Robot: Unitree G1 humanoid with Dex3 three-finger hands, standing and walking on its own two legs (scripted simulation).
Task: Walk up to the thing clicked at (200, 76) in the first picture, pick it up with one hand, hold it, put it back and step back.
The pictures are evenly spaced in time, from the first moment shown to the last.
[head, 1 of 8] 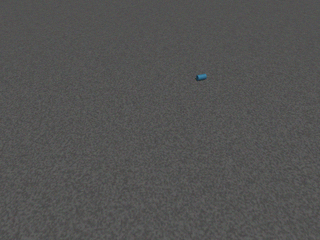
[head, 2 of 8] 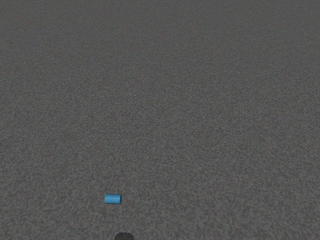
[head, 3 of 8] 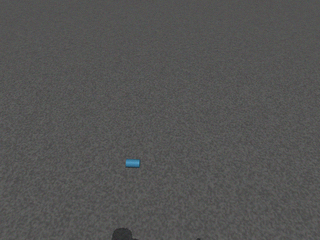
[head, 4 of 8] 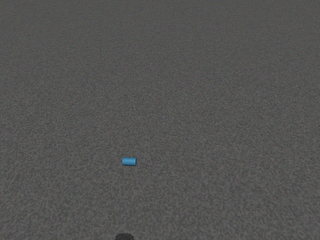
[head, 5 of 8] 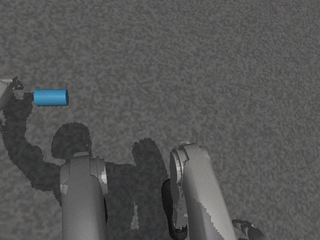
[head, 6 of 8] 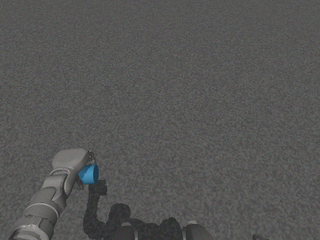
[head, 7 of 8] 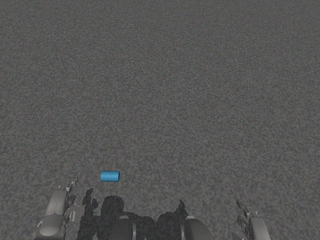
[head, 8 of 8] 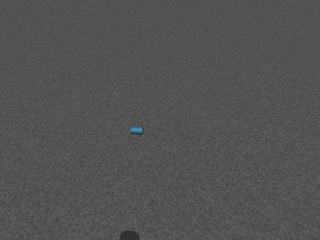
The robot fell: no
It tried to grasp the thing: yes
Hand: left
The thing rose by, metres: 0.68
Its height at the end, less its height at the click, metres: +0.00
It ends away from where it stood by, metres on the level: 0.02
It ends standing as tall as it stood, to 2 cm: yes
